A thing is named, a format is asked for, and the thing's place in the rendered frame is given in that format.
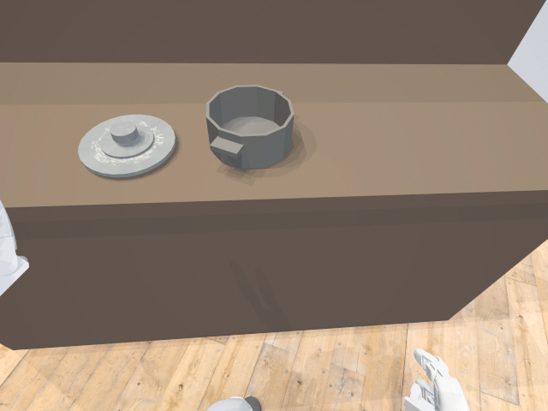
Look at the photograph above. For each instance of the knob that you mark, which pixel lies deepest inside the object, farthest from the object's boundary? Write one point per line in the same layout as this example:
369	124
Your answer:
124	132

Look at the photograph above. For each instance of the left robot shin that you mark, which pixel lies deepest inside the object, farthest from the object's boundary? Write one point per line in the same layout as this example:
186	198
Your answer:
239	399

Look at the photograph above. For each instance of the right robot hand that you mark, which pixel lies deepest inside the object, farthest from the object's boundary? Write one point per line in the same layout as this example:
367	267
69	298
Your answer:
446	393

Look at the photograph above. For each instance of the table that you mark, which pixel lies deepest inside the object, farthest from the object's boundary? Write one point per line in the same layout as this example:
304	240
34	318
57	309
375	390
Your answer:
417	174

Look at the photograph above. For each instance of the left robot hand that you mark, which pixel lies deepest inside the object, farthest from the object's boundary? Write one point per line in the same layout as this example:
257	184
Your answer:
11	265

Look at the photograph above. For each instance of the lid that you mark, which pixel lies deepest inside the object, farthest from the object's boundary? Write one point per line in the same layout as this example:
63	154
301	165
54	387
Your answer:
103	156

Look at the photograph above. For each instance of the pot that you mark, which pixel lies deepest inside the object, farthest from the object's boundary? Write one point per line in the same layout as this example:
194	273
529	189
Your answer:
250	127

